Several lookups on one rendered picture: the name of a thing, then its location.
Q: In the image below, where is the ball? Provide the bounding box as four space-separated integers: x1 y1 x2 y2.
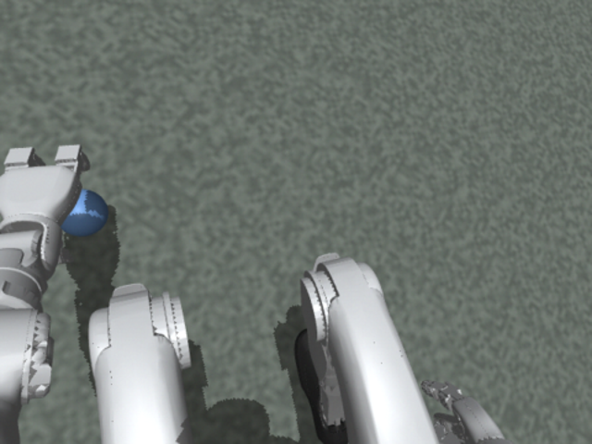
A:
61 189 108 237

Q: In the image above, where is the left robot arm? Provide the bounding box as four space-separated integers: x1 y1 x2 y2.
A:
0 214 63 444

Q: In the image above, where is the right robot foot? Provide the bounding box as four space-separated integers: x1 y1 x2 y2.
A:
294 328 348 444

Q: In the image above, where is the left robot hand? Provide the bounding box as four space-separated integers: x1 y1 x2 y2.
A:
0 144 90 264

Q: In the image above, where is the right robot hand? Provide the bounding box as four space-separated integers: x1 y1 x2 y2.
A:
421 380 505 444

